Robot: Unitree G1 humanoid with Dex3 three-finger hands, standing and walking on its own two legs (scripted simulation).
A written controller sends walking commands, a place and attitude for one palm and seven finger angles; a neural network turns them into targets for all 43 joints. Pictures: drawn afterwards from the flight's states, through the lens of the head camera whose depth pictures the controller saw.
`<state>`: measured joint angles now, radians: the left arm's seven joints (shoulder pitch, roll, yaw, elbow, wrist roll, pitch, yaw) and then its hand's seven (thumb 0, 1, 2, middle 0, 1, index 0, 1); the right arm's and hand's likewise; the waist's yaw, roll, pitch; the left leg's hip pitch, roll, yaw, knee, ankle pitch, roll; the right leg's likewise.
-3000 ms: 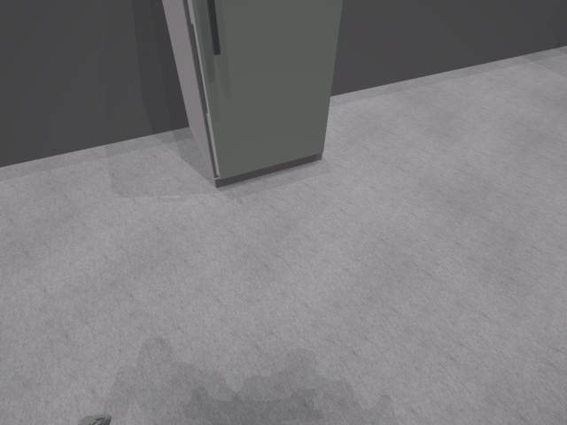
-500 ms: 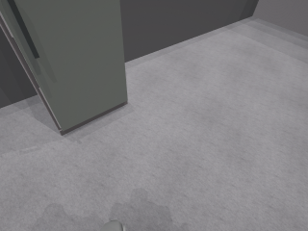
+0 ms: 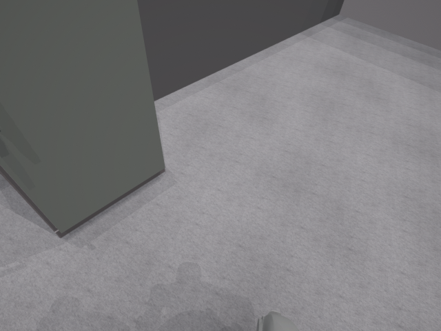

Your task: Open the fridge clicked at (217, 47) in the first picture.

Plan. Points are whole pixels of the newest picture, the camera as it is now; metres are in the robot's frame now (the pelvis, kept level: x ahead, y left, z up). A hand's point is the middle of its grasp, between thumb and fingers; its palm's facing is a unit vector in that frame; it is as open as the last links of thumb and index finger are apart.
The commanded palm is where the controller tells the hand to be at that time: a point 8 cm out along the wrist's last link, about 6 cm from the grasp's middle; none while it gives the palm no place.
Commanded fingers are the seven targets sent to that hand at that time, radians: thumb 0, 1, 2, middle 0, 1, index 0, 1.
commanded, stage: walk to a spot facing it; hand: left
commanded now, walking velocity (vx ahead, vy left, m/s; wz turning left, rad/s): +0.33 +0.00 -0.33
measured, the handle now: out of the picture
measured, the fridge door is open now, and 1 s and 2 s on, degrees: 0 0 0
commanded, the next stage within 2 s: turn to face it in 0.12 s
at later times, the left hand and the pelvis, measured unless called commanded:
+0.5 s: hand (167, 273) +0.27 +0.14 -0.18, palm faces +0.07 -0.98 -0.20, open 7.2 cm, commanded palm none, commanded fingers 0.00 0.90 0.90 -0.20 -0.30 -0.20 -0.30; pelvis +0.20 -0.05 -0.01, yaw +3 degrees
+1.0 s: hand (156, 264) +0.28 +0.16 -0.16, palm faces +0.34 -0.89 -0.30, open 7.4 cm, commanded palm none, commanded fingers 0.00 0.90 0.90 -0.20 -0.30 -0.20 -0.30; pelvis +0.25 -0.08 -0.02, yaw +19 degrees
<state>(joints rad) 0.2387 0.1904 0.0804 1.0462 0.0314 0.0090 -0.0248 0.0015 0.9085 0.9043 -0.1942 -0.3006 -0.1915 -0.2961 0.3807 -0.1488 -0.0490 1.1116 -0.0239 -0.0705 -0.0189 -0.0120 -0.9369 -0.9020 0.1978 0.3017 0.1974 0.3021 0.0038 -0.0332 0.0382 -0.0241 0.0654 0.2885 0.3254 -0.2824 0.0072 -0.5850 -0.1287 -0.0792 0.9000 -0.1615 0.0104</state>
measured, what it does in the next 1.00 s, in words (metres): walks ahead, turning left: right foot, then left foot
